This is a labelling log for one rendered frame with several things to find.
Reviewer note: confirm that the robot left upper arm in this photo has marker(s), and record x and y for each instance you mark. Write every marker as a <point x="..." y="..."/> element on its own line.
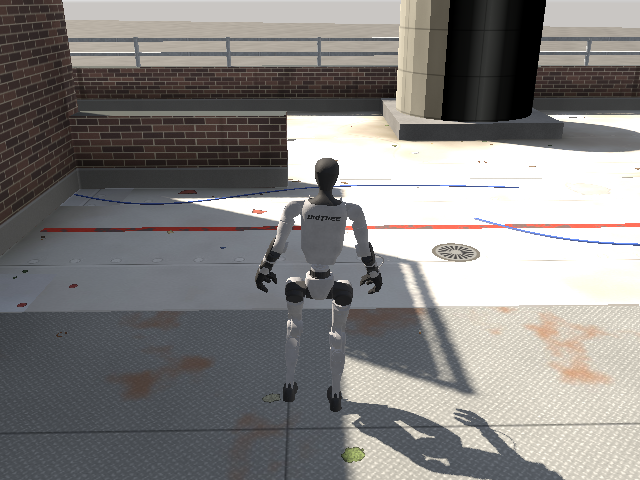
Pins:
<point x="291" y="210"/>

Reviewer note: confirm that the robot right foot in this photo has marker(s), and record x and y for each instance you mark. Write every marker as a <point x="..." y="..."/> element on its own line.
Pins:
<point x="335" y="403"/>

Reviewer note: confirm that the right robot hand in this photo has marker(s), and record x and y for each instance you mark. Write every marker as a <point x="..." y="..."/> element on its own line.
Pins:
<point x="377" y="281"/>

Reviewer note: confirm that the left robot forearm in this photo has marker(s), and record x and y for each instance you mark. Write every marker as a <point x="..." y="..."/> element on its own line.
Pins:
<point x="269" y="259"/>

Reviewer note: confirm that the right robot forearm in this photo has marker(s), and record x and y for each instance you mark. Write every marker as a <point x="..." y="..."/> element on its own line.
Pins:
<point x="371" y="264"/>

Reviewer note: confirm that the left robot hand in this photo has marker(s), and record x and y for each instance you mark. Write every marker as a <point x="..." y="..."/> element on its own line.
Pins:
<point x="259" y="278"/>

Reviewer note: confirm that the left robot thigh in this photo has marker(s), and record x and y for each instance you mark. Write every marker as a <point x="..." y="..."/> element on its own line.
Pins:
<point x="295" y="291"/>

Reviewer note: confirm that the robot right upper arm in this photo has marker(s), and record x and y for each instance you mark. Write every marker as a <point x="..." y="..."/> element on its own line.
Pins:
<point x="355" y="213"/>

